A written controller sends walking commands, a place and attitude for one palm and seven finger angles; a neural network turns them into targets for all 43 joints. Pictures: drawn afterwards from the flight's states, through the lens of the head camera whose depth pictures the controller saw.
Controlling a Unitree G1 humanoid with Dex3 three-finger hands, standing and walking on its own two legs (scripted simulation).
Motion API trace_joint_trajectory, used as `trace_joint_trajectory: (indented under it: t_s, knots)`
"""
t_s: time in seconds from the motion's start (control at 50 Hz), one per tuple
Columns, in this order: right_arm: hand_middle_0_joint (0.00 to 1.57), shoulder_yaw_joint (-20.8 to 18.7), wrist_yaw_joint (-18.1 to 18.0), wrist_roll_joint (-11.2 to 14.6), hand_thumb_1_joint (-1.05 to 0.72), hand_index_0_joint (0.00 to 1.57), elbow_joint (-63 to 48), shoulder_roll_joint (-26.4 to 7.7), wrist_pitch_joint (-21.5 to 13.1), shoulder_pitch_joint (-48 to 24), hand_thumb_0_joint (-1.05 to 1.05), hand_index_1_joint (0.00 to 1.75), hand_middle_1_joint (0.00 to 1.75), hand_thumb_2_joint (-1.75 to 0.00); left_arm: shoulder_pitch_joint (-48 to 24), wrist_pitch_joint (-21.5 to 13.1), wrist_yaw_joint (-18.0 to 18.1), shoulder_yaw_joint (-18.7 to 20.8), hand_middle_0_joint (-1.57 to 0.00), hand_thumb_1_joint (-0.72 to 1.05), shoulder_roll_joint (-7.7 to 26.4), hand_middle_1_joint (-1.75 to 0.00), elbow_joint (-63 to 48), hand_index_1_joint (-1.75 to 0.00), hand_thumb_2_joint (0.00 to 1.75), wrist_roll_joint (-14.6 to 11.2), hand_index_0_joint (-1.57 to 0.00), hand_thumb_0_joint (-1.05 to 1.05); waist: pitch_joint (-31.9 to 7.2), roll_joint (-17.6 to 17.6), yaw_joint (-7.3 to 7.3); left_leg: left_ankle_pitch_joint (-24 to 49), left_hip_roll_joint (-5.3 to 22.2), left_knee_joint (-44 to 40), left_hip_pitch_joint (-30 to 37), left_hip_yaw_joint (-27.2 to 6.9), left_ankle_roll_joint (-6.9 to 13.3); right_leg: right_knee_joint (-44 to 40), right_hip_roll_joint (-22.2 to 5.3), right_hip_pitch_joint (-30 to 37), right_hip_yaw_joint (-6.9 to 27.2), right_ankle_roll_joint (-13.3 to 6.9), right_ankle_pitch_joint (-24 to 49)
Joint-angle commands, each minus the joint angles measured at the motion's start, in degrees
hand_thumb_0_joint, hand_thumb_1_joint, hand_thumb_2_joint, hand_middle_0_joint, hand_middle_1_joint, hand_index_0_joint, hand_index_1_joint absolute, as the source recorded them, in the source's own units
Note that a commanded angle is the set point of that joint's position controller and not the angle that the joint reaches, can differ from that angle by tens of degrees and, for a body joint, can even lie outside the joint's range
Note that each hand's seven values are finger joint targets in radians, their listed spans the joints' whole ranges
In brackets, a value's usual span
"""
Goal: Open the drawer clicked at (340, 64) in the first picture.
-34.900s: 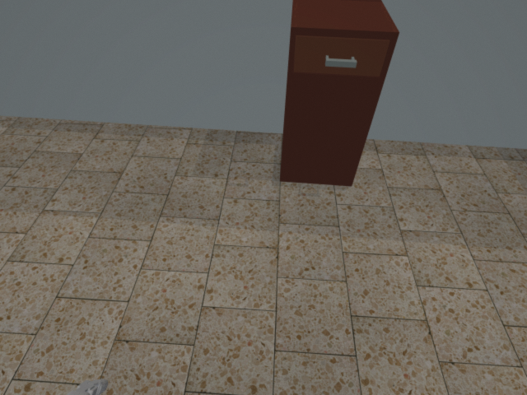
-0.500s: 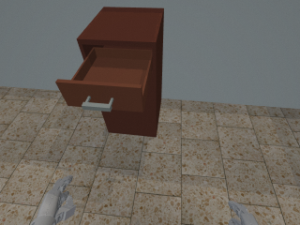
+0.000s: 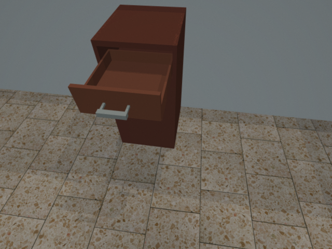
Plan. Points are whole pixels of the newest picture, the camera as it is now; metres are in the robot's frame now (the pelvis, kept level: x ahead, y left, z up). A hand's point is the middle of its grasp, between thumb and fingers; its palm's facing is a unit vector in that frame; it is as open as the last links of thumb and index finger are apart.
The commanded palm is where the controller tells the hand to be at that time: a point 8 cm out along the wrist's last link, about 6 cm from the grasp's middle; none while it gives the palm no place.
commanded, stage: let the arm hang, fingers relaxed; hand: left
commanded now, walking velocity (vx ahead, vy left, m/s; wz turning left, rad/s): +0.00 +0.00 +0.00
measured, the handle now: (113, 110) +0.59 +0.24 -0.07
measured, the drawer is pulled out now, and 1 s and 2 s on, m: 0.30 0.30 0.30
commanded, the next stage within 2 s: look to check the result in 0.42 s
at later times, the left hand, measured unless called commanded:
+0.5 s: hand out of the picture +0.04 +0.19 -0.17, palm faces -0.01 -0.97 -0.23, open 7.4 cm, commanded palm none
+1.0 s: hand out of the picture +0.06 +0.21 -0.16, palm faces -0.01 -0.95 -0.30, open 7.4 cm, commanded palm none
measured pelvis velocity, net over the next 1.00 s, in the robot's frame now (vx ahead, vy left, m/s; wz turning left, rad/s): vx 0.01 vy -0.01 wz -0.01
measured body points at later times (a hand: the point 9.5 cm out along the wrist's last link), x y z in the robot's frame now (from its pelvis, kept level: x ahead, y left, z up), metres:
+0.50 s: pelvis +0.00 -0.01 +0.00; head +0.02 -0.01 +0.45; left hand +0.04 +0.24 -0.15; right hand +0.01 -0.25 -0.16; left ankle +0.01 +0.11 -0.74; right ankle +0.01 -0.11 -0.74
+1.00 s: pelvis +0.01 -0.01 +0.00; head +0.03 -0.03 +0.45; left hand +0.06 +0.26 -0.14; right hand +0.06 -0.28 -0.15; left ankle +0.01 +0.11 -0.74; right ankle +0.01 -0.11 -0.74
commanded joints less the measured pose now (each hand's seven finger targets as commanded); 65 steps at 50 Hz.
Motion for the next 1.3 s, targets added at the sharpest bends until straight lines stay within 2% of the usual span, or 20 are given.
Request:
trace_joint_trajectory:
  t_s: [0.0,0.04,0.08,0.16,0.18,0.26,0.28,0.3,0.36,0.38,0.4,0.48,0.52,0.7,0.78,0.9,0.96,1.08,1.14,1.28]
  knots:
    - [0.20,-1.94,-0.67,0.11,-0.90,0.20,-0.98,-7.45,-0.99,2.21,0.00,0.30,0.30,-0.90,-0.17,-1.33,0.58,1.26,-0.20,0.90,6.95,-0.30,-1.86,-0.30,0.90,0.21,-0.20,0.00,1.61,-3.85,-0.51,-3.39,6.17,-6.82,-1.06,-5.99,1.16,-5.61,-5.18,-2.47,5.30,-1.90,-4.88]
    - [0.20,-1.92,-0.64,0.10,-0.90,0.20,-0.37,-7.35,-1.19,2.34,0.00,0.30,0.30,-0.90,-0.63,-1.39,0.62,1.43,-0.20,0.90,7.33,-0.30,-1.76,-0.30,0.90,0.23,-0.20,0.00,0.89,-3.18,-0.50,-2.25,6.14,-7.10,-1.02,-6.06,1.18,-5.14,-5.14,-1.76,5.68,-1.99,-3.50]
    - [0.20,-2.09,-0.66,0.23,-0.90,0.20,-0.22,-7.38,-1.21,2.01,0.00,0.30,0.30,-0.90,-0.34,-1.57,0.69,1.42,-0.20,0.90,7.39,-0.30,-1.72,-0.30,0.90,0.25,-0.20,0.00,1.20,-4.44,-0.28,-1.74,6.17,-6.73,-0.63,-5.78,1.15,-5.31,-4.99,-2.27,5.71,-1.92,-3.64]
    - [0.20,-1.90,-0.69,0.10,-0.90,0.20,0.65,-6.73,-1.33,2.03,0.00,0.30,0.30,-0.90,-1.41,-1.58,0.71,1.56,-0.20,0.90,7.35,-0.30,-1.47,-0.30,0.90,0.20,-0.20,0.00,1.71,-1.85,-0.43,-0.73,5.87,-6.86,-1.21,-5.44,0.90,-5.32,-5.31,-1.84,6.03,-2.00,-2.73]
    - [0.20,-2.06,-0.68,0.20,-0.90,0.20,0.61,-6.72,-1.29,1.88,0.00,0.30,0.30,-0.90,-1.10,-1.64,0.76,1.62,-0.20,0.90,7.52,-0.30,-1.45,-0.30,0.90,0.26,-0.20,0.00,1.85,-2.63,-0.25,-0.71,5.97,-6.67,-0.81,-5.31,0.92,-5.47,-5.20,-2.38,6.04,-2.00,-3.17]
    - [0.20,-1.92,-0.78,0.11,-0.90,0.20,1.00,-6.39,-1.56,1.80,0.00,0.30,0.30,-0.90,-2.04,-1.78,0.72,1.84,-0.20,0.90,7.31,-0.30,-1.43,-0.30,0.90,0.21,-0.20,0.00,1.05,-1.23,-0.33,1.68,5.93,-6.58,-0.91,-5.15,0.72,-5.38,-5.62,-0.76,6.05,-2.12,-0.67]
    - [0.20,-2.13,-0.81,0.23,-0.90,0.20,0.86,-6.70,-1.59,1.52,0.00,0.30,0.30,-0.90,-1.82,-1.95,0.75,1.86,-0.20,0.90,7.65,-0.30,-1.44,-0.30,0.90,0.26,-0.20,0.00,0.64,-2.14,-0.31,2.81,6.06,-6.25,0.13,-5.15,0.74,-5.33,-5.53,-1.20,6.10,-2.19,0.11]
    - [0.20,-1.99,-0.88,0.11,-0.90,0.20,0.97,-6.69,-1.63,1.61,0.00,0.30,0.30,-0.90,-2.23,-1.94,0.74,1.80,-0.20,0.90,7.30,-0.30,-1.32,-0.30,0.90,0.17,-0.20,0.00,0.23,-0.85,-0.43,3.09,6.21,-6.19,0.34,-5.05,0.71,-5.34,-5.72,-0.68,5.91,-2.18,0.66]
    - [0.20,-2.08,-0.87,0.13,-0.90,0.20,1.05,-6.78,-1.65,1.38,0.00,0.30,0.30,-0.90,-2.89,-1.96,0.67,2.00,-0.20,0.90,7.61,-0.30,-1.28,-0.30,0.90,0.18,-0.20,0.00,-0.16,-0.87,-0.51,2.74,6.17,-6.55,0.24,-4.98,0.45,-5.53,-5.77,0.01,6.02,-2.14,0.74]
    - [0.20,-2.31,-0.93,0.24,-0.90,0.20,0.77,-7.17,-1.61,0.96,0.00,0.30,0.30,-0.90,-2.75,-2.10,0.72,2.03,-0.20,0.90,7.74,-0.30,-1.33,-0.30,0.90,0.25,-0.20,0.00,0.33,-2.07,-0.50,3.50,6.34,-6.17,0.88,-4.98,0.47,-5.65,-5.60,-0.83,6.15,-2.25,1.31]
    - [0.20,-2.24,-0.97,0.14,-0.90,0.20,0.91,-7.28,-1.65,1.09,0.00,0.30,0.30,-0.90,-3.20,-2.09,0.72,1.99,-0.20,0.90,7.47,-0.30,-1.22,-0.30,0.90,0.19,-0.20,0.00,-0.11,-0.93,-0.70,3.52,6.43,-6.33,0.97,-4.98,0.46,-5.77,-5.83,-0.25,5.90,-2.21,1.35]
    - [0.20,-2.45,-1.04,0.21,-0.90,0.20,0.67,-7.86,-1.74,0.34,0.00,0.30,0.30,-0.90,-3.32,-2.28,0.72,2.21,-0.20,0.90,7.97,-0.30,-1.12,-0.30,0.90,0.21,-0.20,0.00,-1.30,-1.27,-0.63,5.64,6.60,-5.88,2.40,-4.85,0.39,-5.53,-5.79,0.20,6.15,-2.34,4.11]
    - [0.20,-2.35,-1.01,0.19,-0.90,0.20,0.88,-7.98,-1.64,0.15,0.00,0.30,0.30,-0.90,-4.11,-2.16,0.68,2.11,-0.20,0.90,8.17,-0.30,-0.95,-0.30,0.90,0.18,-0.20,0.00,-0.50,-0.26,-0.81,4.42,6.60,-6.43,1.68,-4.94,0.27,-5.96,-5.91,0.26,6.03,-2.19,3.04]
    - [0.20,-2.70,-1.01,0.20,-0.90,0.20,0.43,-9.94,-1.59,-1.70,0.00,0.30,0.30,-0.90,-5.27,-2.38,0.69,2.28,-0.20,0.90,9.33,-0.30,-0.83,-0.30,0.90,0.20,-0.20,0.00,-0.81,-1.40,-0.99,5.19,7.05,-6.53,3.42,-4.80,0.25,-6.38,-5.98,0.07,6.35,-2.17,4.48]
    - [0.20,-2.89,-0.86,0.28,-0.90,0.20,0.20,-10.77,-1.55,-2.65,0.00,0.30,0.30,-0.90,-5.55,-2.49,0.63,2.48,-0.20,0.90,10.32,-0.30,-1.06,-0.30,0.90,0.25,-0.20,0.00,-1.04,-3.16,-0.79,4.95,7.08,-6.66,3.85,-4.94,0.31,-6.78,-5.96,0.02,6.61,-2.20,3.96]
    - [0.20,-2.89,-0.75,0.17,-0.90,0.20,0.12,-12.02,-1.66,-4.18,0.00,0.30,0.30,-0.90,-7.02,-2.60,0.55,2.59,-0.20,0.90,11.51,-0.30,-1.21,-0.30,0.90,0.23,-0.20,0.00,-1.88,-1.59,-0.92,6.03,7.18,-6.85,4.60,-5.03,0.27,-6.75,-6.34,0.77,6.68,-2.15,5.48]
    - [0.20,-2.90,-0.68,0.25,-0.90,0.20,0.09,-12.90,-1.84,-4.71,0.00,0.30,0.30,-0.90,-7.93,-2.77,0.53,2.78,-0.20,0.90,12.39,-0.30,-1.46,-0.30,0.90,0.18,-0.20,0.00,-3.58,-2.20,-0.87,8.05,7.32,-6.78,4.88,-4.91,0.08,-6.22,-6.53,2.63,6.55,-2.23,8.65]
    - [0.20,-3.06,-0.64,0.24,-0.90,0.20,-0.28,-14.04,-1.76,-6.11,0.00,0.30,0.30,-0.90,-8.84,-2.92,0.46,2.96,-0.20,0.90,13.52,-0.30,-1.63,-0.30,0.90,0.22,-0.20,0.00,-3.07,-2.46,-0.84,8.40,7.49,-6.85,5.66,-4.73,-0.03,-6.68,-6.61,2.27,6.72,-2.24,9.38]
    - [0.20,-3.03,-0.56,0.16,-0.90,0.20,-0.25,-14.76,-1.82,-6.58,0.00,0.30,0.30,-0.90,-9.81,-2.93,0.41,2.97,-0.20,0.90,14.00,-0.30,-1.85,-0.30,0.90,0.16,-0.20,0.00,-3.52,-1.10,-0.90,8.69,7.43,-7.04,5.41,-4.81,-0.21,-6.77,-6.83,3.21,6.94,-2.23,9.95]
    - [0.20,-3.07,-0.56,0.25,-0.90,0.20,-0.79,-16.20,-1.94,-7.83,0.00,0.30,0.30,-0.90,-10.77,-3.11,0.32,3.20,-0.20,0.90,15.38,-0.30,-2.18,-0.30,0.90,0.16,-0.20,0.00,-4.37,-2.38,-0.76,10.17,7.78,-7.07,6.64,-4.81,-0.16,-6.86,-6.87,3.84,7.04,-2.22,11.83]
